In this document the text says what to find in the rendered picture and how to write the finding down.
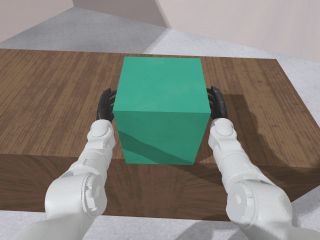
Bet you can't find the left robot upper arm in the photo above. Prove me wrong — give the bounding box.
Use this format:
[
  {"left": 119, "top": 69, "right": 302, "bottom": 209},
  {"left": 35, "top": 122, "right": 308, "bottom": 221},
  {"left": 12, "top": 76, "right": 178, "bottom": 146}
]
[{"left": 10, "top": 173, "right": 107, "bottom": 240}]

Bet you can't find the right robot upper arm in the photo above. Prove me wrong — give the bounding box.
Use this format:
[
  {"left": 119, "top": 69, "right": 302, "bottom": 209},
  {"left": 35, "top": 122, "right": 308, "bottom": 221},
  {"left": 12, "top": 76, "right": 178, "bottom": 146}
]
[{"left": 226, "top": 180, "right": 320, "bottom": 240}]

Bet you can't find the pedestal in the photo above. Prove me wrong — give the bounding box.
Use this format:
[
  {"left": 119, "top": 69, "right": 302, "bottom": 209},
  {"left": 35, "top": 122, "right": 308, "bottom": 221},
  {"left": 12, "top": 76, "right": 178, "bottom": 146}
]
[{"left": 0, "top": 48, "right": 320, "bottom": 222}]

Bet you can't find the right robot hand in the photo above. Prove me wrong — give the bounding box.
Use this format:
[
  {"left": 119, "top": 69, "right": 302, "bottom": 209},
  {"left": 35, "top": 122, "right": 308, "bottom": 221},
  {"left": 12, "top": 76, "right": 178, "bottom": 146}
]
[{"left": 206, "top": 86, "right": 228, "bottom": 120}]

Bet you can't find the carton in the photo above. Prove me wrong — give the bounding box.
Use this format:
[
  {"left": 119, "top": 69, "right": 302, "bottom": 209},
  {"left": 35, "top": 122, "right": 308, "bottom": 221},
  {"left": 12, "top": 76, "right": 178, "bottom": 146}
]
[{"left": 112, "top": 56, "right": 211, "bottom": 165}]

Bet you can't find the right robot forearm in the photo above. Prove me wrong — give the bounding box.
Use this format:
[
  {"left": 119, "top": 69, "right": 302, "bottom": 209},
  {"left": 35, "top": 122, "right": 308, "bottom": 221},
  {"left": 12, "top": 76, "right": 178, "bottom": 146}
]
[{"left": 208, "top": 118, "right": 293, "bottom": 219}]

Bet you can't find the left robot hand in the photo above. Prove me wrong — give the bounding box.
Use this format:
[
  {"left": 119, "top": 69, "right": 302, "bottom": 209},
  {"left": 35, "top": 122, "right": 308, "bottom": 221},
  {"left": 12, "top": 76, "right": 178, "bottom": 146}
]
[{"left": 96, "top": 88, "right": 117, "bottom": 123}]

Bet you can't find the left robot forearm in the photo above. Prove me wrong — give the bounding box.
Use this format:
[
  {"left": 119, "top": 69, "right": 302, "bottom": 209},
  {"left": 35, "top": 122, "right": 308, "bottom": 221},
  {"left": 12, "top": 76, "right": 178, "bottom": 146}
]
[{"left": 45, "top": 119, "right": 116, "bottom": 215}]

